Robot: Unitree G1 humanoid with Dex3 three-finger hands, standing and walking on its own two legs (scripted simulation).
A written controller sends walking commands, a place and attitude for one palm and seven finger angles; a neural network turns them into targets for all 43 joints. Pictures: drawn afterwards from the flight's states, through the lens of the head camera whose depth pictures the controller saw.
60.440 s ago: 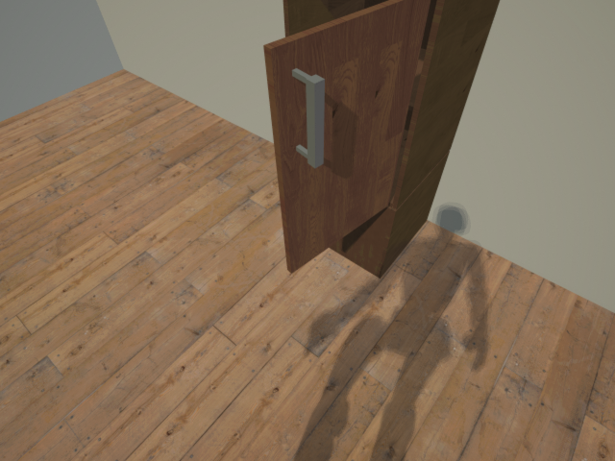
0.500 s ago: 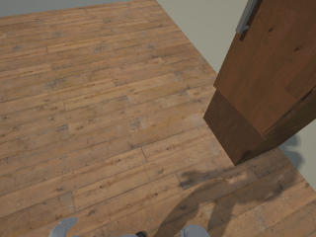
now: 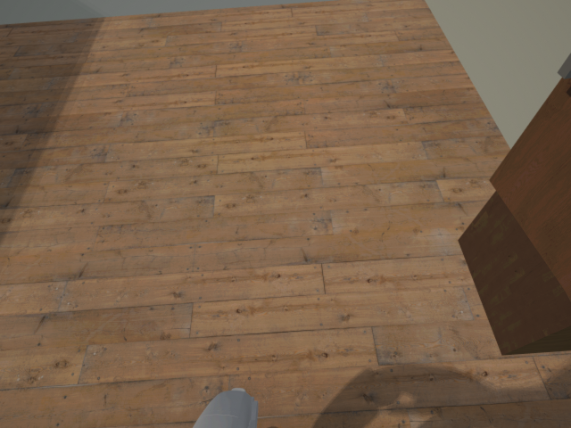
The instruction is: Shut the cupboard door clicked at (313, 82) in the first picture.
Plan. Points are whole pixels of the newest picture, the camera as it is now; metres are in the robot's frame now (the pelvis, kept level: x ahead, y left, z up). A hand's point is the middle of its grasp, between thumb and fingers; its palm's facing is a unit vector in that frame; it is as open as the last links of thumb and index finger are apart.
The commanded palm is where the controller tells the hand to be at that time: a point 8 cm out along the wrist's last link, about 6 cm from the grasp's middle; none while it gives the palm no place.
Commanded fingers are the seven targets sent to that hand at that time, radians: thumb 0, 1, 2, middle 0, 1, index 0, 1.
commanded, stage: walk to a spot facing it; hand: left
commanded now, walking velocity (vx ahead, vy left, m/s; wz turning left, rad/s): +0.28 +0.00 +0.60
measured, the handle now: out of the picture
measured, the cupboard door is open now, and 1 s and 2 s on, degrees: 8 8 8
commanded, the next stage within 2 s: turn to face it in 1.04 s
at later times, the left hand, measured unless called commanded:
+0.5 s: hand (117, 404) +0.16 +0.29 -0.16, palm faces +0.28 -0.94 -0.21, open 7.4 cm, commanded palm none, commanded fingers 0.00 0.90 0.90 -0.20 -0.30 -0.20 -0.30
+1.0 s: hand (147, 315) +0.30 +0.28 -0.16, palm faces +0.50 -0.83 -0.23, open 7.1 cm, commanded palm none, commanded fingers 0.00 0.90 0.90 -0.20 -0.30 -0.20 -0.30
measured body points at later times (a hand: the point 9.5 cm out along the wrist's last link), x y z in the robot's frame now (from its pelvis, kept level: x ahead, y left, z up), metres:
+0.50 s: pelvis +0.12 +0.07 +0.00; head +0.14 +0.09 +0.45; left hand +0.14 +0.34 -0.14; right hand +0.20 -0.16 -0.14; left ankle +0.03 +0.13 -0.74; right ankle +0.23 -0.09 -0.66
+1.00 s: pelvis +0.34 +0.08 +0.00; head +0.37 +0.10 +0.45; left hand +0.28 +0.32 -0.14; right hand +0.50 -0.12 -0.14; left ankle +0.34 +0.23 -0.67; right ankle +0.35 -0.03 -0.74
